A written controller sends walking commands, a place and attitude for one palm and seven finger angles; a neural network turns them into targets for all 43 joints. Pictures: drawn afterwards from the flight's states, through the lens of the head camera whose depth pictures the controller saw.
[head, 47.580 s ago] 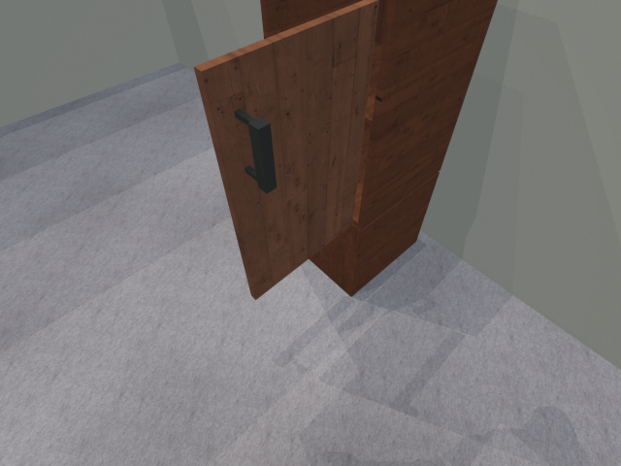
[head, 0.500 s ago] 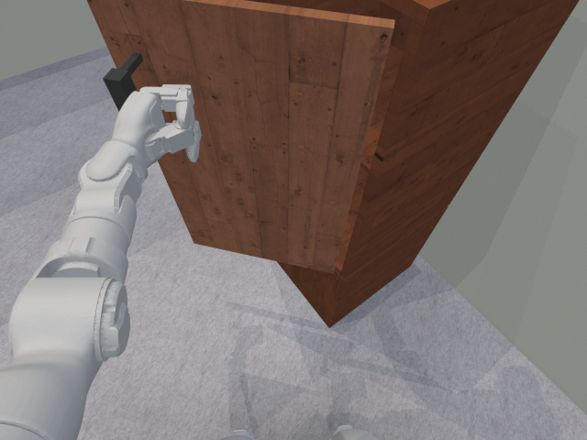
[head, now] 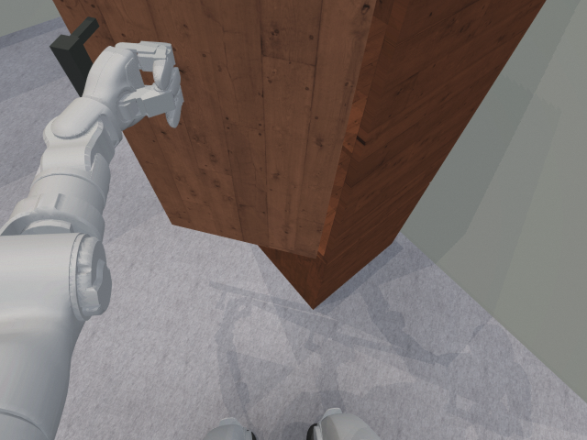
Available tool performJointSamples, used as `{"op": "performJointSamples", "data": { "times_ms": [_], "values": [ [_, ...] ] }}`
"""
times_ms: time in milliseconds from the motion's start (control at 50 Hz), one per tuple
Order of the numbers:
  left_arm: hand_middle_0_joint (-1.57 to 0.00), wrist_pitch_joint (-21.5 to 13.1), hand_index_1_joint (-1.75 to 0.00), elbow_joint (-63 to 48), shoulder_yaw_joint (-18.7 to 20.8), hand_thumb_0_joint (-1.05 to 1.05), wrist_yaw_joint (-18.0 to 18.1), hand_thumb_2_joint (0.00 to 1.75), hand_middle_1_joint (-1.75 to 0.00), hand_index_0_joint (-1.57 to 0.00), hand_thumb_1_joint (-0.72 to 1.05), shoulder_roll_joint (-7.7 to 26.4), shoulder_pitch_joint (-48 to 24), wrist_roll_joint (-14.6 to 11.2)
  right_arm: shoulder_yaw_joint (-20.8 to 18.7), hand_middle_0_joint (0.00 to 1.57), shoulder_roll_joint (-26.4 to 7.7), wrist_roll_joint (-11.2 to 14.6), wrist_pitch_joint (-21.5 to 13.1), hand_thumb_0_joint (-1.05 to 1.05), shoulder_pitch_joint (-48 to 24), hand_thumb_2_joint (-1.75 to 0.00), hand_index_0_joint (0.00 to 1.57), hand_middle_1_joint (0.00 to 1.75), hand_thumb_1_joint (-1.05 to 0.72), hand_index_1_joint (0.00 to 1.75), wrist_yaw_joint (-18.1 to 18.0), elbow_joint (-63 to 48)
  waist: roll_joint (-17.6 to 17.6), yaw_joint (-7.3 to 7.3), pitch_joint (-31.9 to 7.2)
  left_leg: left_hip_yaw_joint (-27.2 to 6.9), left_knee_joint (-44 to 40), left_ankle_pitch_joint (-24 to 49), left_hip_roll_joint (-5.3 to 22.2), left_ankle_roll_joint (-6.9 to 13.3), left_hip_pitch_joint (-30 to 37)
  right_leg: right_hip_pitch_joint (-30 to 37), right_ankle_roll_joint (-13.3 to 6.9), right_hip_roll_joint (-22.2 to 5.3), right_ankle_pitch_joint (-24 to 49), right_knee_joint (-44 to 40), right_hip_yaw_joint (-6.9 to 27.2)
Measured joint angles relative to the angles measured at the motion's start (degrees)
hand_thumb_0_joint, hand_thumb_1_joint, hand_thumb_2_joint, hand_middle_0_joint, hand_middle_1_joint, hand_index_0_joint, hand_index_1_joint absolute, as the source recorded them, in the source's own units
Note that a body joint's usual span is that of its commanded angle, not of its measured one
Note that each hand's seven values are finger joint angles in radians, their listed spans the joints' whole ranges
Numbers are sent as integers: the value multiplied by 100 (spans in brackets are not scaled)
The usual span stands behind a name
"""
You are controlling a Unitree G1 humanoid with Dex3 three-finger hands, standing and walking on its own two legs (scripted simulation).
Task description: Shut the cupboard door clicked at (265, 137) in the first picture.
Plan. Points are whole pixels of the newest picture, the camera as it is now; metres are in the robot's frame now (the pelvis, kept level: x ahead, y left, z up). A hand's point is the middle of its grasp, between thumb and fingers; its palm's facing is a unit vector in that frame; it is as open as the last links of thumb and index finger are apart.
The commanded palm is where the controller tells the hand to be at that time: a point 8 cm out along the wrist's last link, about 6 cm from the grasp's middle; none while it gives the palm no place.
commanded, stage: push the door shut along its arc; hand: left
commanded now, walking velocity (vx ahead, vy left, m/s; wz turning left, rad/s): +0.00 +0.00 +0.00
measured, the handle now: (99, 78) +0.57 +0.19 +0.14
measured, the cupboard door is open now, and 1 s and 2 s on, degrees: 36 22 22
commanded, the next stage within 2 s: pull the fist back off the door in 0.26 s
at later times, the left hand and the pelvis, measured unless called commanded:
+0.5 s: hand (194, 68) +0.56 +0.07 +0.15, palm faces -0.11 -0.99 +0.11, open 3.0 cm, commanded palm +0.55 +0.11 +0.15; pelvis +0.00 +0.01 -0.01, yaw +0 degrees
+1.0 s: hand (193, 102) +0.51 +0.07 +0.14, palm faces +0.00 -1.00 +0.00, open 3.1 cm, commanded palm +0.47 +0.12 +0.15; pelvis +0.03 +0.00 +0.01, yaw -2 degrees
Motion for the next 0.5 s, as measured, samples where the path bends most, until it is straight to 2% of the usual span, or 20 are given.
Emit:
{"op": "performJointSamples", "data": {
  "times_ms": [140, 380, 400, 420, 460, 500],
  "values": [
    [-130, 95, -150, 122, -233, 0, -21, 93, -150, -131, 84, -21, -385, -44, -4, 20, -27, -40, -136, 1, -153, -90, 20, 30, -90, 30, -21, 91, -47, -25, 4, -55, 160, -28, -28, 14, -242, -205, 11, -27, -36, 131, -58],
    [-130, 184, -150, 244, -409, 1, 80, 99, -150, -130, 91, -90, -849, -18, 6, 20, 28, -104, -263, 1, -149, -90, 20, 30, -90, 30, -14, 239, -43, -107, -15, -48, 385, -102, -66, 57, -575, -528, 50, -68, -112, 348, -55],
    [-130, 236, -150, 254, -276, 1, 217, 98, -150, -130, 90, -175, -879, -11, -10, 20, 32, -98, -264, 1, -100, -90, 20, 30, -90, 30, 4, 230, -10, -89, -34, -60, 403, -110, -60, 57, -612, -549, 55, -61, -112, 342, -66],
    [-130, 284, -150, 281, -112, 2, 543, 98, -150, -130, 88, -301, -916, -12, -25, 20, 41, -101, -265, 1, -44, -90, 20, 30, -90, 30, 48, 213, 26, -68, -56, -72, 413, -115, -53, 55, -646, -567, 62, -54, -105, 323, -77],
    [-130, 332, -150, 334, 203, 2, 1405, 95, -150, -130, 83, -581, -995, 47, -30, 20, 89, -162, -262, 1, 57, -90, 20, 30, -90, 30, 188, 182, 42, -51, -97, -78, 397, -109, -53, 52, -677, -590, 74, -53, -88, 291, -81],
    [-130, 276, -150, 282, 424, 2, 2357, 93, -150, -130, 78, -859, -1003, 249, -34, 20, 152, -292, -251, 1, 172, -90, 20, 30, -90, 30, 378, 116, 53, -66, -186, -77, 385, -100, -53, 48, -734, -649, 76, -53, -81, 282, -80]
  ]
}}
